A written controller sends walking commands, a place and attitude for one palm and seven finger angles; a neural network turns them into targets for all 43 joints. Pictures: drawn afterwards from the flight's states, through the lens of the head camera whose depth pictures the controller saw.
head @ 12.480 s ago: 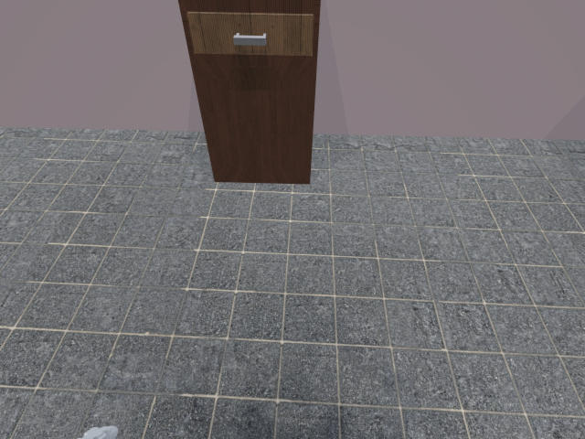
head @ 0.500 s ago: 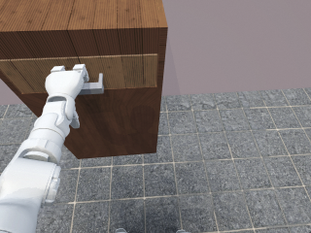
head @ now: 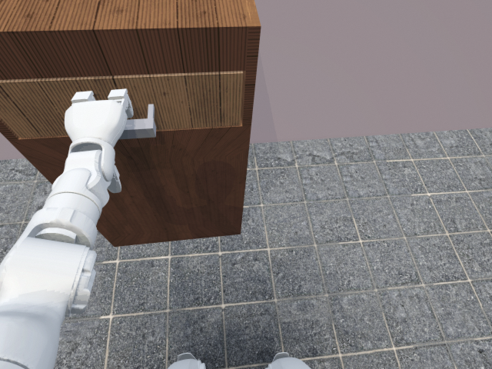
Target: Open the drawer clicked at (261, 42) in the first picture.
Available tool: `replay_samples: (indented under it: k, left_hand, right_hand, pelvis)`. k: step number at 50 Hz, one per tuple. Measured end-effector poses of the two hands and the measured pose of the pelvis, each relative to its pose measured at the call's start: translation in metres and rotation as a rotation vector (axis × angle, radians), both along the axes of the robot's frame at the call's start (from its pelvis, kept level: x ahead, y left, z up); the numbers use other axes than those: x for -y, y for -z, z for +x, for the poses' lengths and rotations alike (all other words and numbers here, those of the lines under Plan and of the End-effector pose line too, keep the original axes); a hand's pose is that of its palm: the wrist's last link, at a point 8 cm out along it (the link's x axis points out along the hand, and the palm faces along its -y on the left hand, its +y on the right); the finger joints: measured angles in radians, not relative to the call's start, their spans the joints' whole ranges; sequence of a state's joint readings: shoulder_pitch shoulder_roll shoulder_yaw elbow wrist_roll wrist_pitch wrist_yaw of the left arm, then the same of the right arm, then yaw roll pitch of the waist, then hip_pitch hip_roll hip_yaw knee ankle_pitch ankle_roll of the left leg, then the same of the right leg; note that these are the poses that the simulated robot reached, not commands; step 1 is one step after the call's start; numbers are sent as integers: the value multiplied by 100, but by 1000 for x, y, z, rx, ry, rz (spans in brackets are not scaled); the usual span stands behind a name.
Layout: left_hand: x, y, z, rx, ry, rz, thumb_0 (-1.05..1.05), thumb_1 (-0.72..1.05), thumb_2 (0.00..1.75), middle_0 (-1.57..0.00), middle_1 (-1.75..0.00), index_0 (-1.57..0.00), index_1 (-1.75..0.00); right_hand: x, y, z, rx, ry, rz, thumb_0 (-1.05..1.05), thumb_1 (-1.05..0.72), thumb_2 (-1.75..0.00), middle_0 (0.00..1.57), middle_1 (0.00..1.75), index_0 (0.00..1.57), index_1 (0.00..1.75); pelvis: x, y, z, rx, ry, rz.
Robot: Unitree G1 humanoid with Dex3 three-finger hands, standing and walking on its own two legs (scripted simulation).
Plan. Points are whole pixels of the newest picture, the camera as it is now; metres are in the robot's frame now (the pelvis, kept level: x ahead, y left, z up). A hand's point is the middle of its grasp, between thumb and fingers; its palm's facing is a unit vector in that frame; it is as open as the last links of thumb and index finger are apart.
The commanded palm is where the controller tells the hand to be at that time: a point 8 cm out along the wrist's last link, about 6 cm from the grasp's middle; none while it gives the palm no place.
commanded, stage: lower the fingers behind the handle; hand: left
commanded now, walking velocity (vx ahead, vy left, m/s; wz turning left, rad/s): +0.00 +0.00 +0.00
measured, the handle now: (123, 120) +0.57 +0.19 +0.02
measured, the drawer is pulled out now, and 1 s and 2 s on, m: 0.00 0.00 0.00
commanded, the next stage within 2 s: lift the fingers back up to retry in 0.48 s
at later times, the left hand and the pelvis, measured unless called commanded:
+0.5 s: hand (110, 144) +0.50 +0.20 +0.03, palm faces -0.03 +0.00 -1.00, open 13.9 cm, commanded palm +0.48 +0.20 +0.06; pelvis -0.02 +0.00 -0.01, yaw +0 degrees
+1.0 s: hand (100, 134) +0.50 +0.21 +0.06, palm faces +0.00 -0.05 -1.00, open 13.9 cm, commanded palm +0.48 +0.20 +0.12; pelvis +0.01 +0.00 +0.01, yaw +0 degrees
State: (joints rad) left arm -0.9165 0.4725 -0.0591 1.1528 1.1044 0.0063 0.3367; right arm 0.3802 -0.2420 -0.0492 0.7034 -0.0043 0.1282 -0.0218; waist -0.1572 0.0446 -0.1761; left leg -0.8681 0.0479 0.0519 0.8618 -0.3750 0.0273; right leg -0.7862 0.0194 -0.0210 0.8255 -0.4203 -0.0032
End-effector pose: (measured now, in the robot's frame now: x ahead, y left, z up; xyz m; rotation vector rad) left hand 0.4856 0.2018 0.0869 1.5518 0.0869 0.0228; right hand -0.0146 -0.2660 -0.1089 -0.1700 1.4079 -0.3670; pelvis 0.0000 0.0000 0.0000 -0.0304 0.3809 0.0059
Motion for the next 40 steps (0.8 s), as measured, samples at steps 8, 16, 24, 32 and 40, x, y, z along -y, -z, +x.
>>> replay_samples:
  k: [8, 16, 24, 32, 40]
  left_hand:
    - [1, 3, -1, 13, 5, 17, 0, -49, 30, -27, -131, -32, -120]
    - [1, 4, -3, 8, 2, 20, 0, -49, 30, -24, -129, -32, -120]
    - [1, 3, -1, 5, 2, 13, 0, -49, 30, -25, -130, -32, -120]
    - [0, 3, -2, 8, 4, 8, 0, -49, 30, -25, -129, -32, -120]
    - [-1, 0, -5, -9, 7, -24, 0, -49, 30, -26, -123, -31, -120]
  right_hand:
    - [1, 4, -6, -1, -10, -12, 1, -91, -90, 20, 30, 21, 30]
    - [-2, 7, -15, -8, -2, -9, 1, -91, -90, 20, 30, 21, 30]
    - [-5, 8, -24, -19, 4, -8, 1, -91, -90, 20, 30, 21, 30]
    - [-6, 8, -28, -29, 9, -8, 1, -91, -90, 20, 30, 21, 30]
    - [-7, 2, -23, -22, 19, -4, 1, -91, -90, 20, 30, 21, 30]
  pelvis:
    - [-1, 7, -8, -14, -3, -3]
    - [-1, 9, -13, -15, -3, -6]
    - [-2, 10, -17, -20, -3, -7]
    - [-3, 10, -17, -19, 0, -8]
    - [-5, 2, -11, -1, 4, -9]
